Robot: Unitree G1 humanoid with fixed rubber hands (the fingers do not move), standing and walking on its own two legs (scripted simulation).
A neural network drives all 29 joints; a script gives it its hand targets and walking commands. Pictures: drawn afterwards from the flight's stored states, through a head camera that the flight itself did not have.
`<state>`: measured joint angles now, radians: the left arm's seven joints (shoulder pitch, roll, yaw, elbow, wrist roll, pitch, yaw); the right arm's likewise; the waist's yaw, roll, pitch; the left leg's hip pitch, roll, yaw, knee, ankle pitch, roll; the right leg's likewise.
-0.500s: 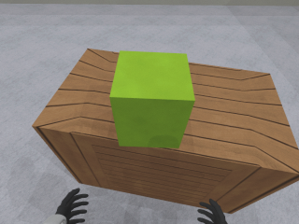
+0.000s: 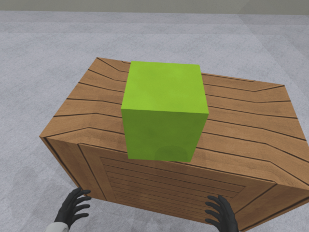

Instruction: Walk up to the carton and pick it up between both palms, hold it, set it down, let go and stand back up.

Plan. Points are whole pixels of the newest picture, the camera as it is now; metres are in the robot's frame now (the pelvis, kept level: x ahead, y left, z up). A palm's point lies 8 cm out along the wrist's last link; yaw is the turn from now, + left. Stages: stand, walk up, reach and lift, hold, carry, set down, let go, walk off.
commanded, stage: reach and lift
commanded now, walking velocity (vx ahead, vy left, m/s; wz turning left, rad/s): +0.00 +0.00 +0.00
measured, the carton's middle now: (162, 113) +0.47 +0.02 +0.01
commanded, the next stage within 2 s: none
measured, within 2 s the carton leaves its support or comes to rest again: neither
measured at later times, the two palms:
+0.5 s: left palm (65, 201) +0.20 +0.25 -0.05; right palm (232, 211) +0.21 -0.17 -0.04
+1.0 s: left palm (73, 173) +0.26 +0.24 -0.01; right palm (233, 181) +0.27 -0.17 +0.00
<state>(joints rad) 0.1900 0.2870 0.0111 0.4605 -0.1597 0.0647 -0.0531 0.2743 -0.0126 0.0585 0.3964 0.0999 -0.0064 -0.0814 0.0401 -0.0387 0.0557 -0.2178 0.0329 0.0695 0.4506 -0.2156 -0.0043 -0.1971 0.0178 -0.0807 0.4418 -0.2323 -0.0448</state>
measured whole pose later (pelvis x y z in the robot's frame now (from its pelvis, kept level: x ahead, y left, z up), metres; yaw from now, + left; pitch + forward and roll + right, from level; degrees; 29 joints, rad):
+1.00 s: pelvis +0.02 +0.01 +0.00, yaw +0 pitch -2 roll +0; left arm -0.02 0.30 -0.05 0.57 -0.24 -0.23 -0.02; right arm -0.01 -0.11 0.07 0.62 0.25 -0.30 -0.08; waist 0.03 -0.04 0.01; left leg -0.17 0.03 0.07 0.47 -0.26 0.00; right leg -0.14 0.02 -0.08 0.44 -0.26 -0.04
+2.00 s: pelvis +0.02 +0.00 +0.00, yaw -1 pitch +4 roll -1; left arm -0.58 0.33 0.15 0.46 -0.19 0.39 0.00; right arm -0.57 -0.26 0.04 0.53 0.38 0.19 -0.14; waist -0.01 -0.02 -0.02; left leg -0.27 0.04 0.08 0.41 -0.21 0.00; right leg -0.24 0.03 -0.07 0.36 -0.20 -0.03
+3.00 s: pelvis +0.00 +0.00 -0.01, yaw +1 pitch +18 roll -2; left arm -1.00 0.33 -0.07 1.39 -0.28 -0.16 0.02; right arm -0.91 -0.17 -0.04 1.16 0.27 -0.06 -0.11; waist -0.03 -0.03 -0.22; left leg -0.67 0.05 0.04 0.56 -0.21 0.00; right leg -0.62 0.03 -0.11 0.50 -0.21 -0.04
